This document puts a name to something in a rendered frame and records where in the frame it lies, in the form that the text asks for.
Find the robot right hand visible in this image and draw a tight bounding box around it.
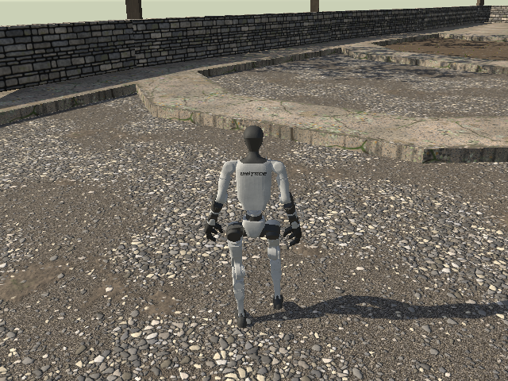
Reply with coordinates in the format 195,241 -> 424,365
283,226 -> 302,246

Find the robot left hand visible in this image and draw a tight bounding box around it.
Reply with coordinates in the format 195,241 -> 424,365
205,222 -> 223,241

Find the robot thigh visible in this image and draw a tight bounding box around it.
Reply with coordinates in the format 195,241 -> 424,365
264,220 -> 281,260
226,221 -> 245,280

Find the robot right upper arm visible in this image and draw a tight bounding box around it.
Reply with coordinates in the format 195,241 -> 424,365
270,160 -> 291,204

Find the left robot forearm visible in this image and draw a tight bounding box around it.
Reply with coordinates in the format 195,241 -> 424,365
207,192 -> 223,225

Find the right robot forearm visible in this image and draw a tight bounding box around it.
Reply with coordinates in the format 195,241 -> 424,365
283,192 -> 300,229

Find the robot right thigh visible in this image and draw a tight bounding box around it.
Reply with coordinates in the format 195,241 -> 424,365
264,220 -> 281,260

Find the robot left upper arm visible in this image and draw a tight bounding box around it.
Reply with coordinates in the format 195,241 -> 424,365
215,160 -> 237,204

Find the robot left thigh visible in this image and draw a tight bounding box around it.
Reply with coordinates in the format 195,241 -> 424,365
226,221 -> 245,280

